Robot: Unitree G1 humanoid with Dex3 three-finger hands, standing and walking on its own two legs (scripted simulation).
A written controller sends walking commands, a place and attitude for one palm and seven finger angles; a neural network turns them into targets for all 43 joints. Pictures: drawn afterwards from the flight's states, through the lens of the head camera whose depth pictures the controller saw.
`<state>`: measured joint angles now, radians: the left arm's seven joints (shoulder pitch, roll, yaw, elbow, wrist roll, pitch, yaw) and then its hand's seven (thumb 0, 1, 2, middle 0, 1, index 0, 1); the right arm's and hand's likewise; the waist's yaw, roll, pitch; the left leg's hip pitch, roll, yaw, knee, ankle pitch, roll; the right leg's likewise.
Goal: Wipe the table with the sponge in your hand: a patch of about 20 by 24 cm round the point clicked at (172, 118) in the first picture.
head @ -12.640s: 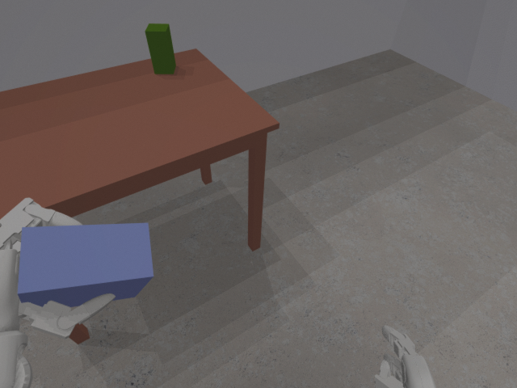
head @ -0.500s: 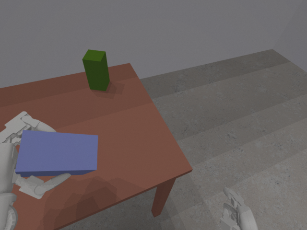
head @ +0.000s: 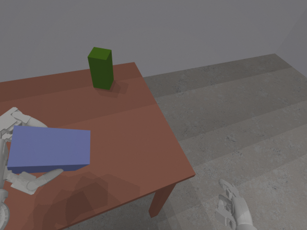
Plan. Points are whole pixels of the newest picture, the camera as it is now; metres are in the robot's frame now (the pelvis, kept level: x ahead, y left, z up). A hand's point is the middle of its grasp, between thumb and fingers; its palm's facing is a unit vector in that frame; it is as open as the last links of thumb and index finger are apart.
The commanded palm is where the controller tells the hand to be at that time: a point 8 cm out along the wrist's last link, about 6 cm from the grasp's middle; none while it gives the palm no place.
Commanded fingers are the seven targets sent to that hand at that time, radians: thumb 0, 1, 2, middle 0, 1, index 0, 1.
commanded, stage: look again from close up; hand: left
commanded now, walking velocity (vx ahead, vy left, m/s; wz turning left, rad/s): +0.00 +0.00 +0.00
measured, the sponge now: (61, 152) +0.24 +0.22 +0.12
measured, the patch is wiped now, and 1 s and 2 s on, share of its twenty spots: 0.00 0.00 0.00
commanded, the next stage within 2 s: shuffle to correct the standing spot in 0.16 s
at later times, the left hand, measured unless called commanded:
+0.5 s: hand (45, 151) +0.22 +0.23 +0.15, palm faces +0.35 -0.86 -0.37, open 10.6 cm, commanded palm +0.15 +0.26 +0.18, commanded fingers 0.00 0.10 1.30 -1.20 -1.60 -1.20 -1.60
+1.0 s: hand (87, 147) +0.23 +0.16 +0.15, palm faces +0.28 -0.87 -0.39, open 10.6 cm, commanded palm +0.17 +0.20 +0.18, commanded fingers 0.00 0.10 1.30 -1.20 -1.60 -1.20 -1.60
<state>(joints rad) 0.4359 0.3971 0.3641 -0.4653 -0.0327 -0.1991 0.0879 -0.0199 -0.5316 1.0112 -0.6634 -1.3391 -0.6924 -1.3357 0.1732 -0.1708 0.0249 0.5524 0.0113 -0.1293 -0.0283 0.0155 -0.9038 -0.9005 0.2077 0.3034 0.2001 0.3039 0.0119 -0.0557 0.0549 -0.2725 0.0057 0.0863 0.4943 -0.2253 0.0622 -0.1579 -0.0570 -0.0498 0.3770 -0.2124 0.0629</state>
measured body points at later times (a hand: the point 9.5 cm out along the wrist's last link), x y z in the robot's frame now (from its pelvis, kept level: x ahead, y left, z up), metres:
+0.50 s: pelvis -0.01 -0.02 +0.00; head +0.02 +0.01 +0.45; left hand +0.19 +0.27 +0.17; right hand +0.17 -0.24 -0.07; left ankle +0.03 +0.07 -0.74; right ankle -0.01 -0.17 -0.74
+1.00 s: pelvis +0.01 -0.08 -0.01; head +0.04 -0.06 +0.44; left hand +0.21 +0.20 +0.18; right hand +0.18 -0.32 -0.07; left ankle +0.03 +0.07 -0.74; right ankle -0.01 -0.17 -0.74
